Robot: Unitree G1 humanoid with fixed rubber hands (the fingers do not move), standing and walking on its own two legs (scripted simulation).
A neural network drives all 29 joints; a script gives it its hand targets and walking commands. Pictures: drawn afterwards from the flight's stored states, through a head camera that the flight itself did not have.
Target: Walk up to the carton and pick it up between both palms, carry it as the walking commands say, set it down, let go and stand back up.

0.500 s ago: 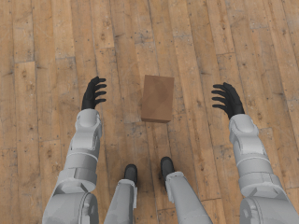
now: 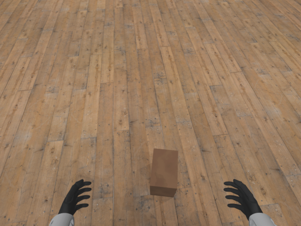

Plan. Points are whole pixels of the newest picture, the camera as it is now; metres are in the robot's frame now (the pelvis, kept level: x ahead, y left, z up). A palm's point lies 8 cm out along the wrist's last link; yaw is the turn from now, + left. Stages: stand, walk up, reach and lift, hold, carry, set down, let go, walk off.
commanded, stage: let go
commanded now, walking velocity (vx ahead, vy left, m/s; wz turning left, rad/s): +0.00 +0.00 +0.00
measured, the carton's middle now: (163, 173) +0.45 -0.06 -0.66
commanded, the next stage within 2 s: stand in 0.54 s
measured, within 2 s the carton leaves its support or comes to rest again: neither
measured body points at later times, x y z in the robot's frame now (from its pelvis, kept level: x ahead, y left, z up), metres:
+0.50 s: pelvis +0.01 -0.01 +0.00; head +0.01 -0.01 +0.45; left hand +0.18 +0.22 -0.08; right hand +0.18 -0.25 -0.08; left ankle -0.03 +0.11 -0.74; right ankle +0.00 -0.12 -0.74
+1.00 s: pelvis +0.02 -0.01 +0.00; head +0.03 -0.02 +0.45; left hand +0.14 +0.29 -0.10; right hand +0.16 -0.30 -0.11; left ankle -0.03 +0.11 -0.74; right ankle +0.00 -0.12 -0.74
